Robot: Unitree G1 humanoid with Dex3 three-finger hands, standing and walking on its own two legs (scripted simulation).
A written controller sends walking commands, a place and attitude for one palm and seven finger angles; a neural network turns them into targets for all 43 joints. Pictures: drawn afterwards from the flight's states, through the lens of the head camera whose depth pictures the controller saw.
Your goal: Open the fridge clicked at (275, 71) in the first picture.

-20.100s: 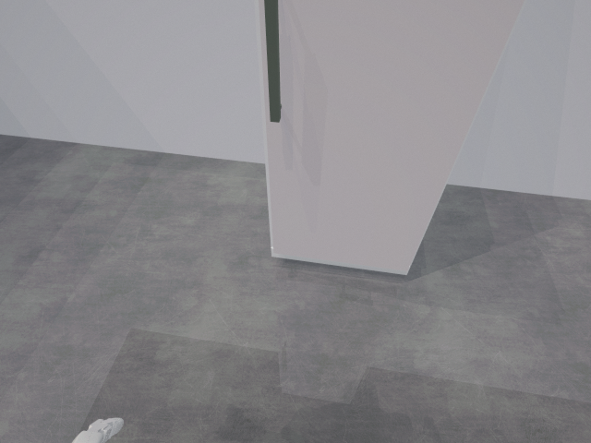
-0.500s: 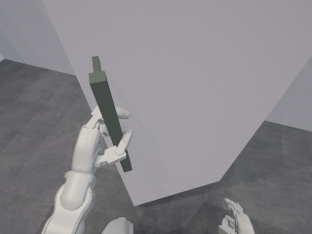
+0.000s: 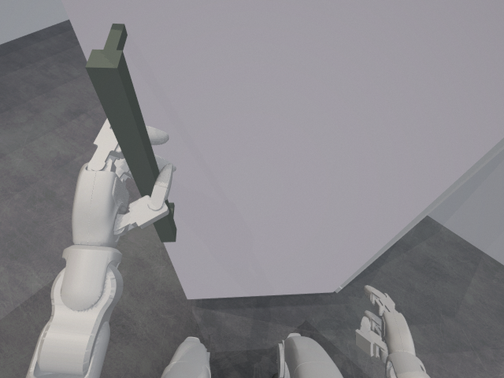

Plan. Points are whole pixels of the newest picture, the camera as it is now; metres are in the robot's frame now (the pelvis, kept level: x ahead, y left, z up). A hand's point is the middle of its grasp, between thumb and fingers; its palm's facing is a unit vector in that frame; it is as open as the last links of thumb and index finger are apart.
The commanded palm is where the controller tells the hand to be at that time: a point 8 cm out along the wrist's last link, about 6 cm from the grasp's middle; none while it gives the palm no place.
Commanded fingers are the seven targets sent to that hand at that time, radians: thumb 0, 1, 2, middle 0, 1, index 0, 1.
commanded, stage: walk backward, drawing the door open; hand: left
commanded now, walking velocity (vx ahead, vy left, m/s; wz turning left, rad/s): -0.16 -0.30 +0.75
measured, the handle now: (150, 164) +0.35 +0.15 +0.15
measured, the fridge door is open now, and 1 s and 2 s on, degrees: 45 76 70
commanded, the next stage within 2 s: stop walking and hold the door back in 0.60 s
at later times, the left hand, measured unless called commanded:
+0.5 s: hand (200, 325) +0.16 +0.07 +0.16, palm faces +0.48 -0.86 -0.19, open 6.5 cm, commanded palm +0.11 +0.10 +0.16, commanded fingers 0.00 0.90 0.90 -0.45 -1.40 -0.45 -1.40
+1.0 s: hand out of the picture +0.09 +0.01 +0.17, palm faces +0.71 -0.68 -0.15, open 5.7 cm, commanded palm +0.07 +0.05 +0.16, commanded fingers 0.00 0.90 0.90 -0.45 -1.40 -0.45 -1.40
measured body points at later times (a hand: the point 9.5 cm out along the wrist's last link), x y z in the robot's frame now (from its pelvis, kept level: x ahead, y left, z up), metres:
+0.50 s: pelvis -0.04 -0.18 +0.02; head +0.01 -0.15 +0.46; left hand +0.13 +0.11 +0.17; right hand +0.22 -0.30 -0.07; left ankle -0.06 -0.01 -0.71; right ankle +0.07 -0.29 -0.68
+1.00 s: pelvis -0.08 -0.31 +0.01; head -0.09 -0.31 +0.46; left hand +0.05 +0.04 +0.17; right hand +0.21 -0.37 -0.07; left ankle -0.11 -0.22 -0.71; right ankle +0.05 -0.37 -0.68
